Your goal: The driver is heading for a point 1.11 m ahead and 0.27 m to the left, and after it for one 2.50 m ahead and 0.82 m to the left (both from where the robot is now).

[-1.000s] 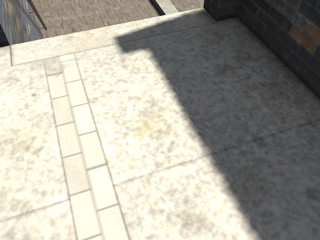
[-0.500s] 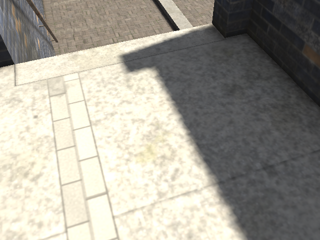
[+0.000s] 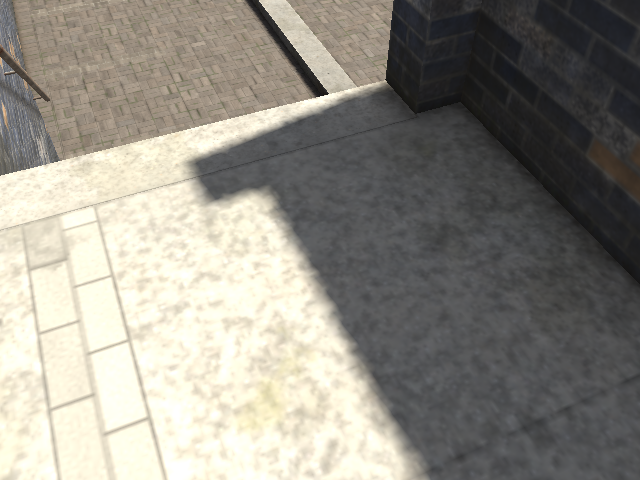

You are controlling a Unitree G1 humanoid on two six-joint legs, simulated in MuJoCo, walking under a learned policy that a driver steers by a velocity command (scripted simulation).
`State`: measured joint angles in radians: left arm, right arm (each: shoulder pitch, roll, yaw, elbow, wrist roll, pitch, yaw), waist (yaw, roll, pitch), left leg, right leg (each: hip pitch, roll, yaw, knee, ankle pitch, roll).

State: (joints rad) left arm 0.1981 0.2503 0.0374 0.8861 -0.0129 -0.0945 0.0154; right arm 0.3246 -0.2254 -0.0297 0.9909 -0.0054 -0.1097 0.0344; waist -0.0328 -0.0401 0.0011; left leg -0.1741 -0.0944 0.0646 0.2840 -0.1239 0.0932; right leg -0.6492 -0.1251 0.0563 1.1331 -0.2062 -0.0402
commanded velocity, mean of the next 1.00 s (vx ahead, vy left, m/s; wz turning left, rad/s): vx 0.17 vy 0.00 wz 0.40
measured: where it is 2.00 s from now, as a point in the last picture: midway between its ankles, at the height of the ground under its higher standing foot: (249, 422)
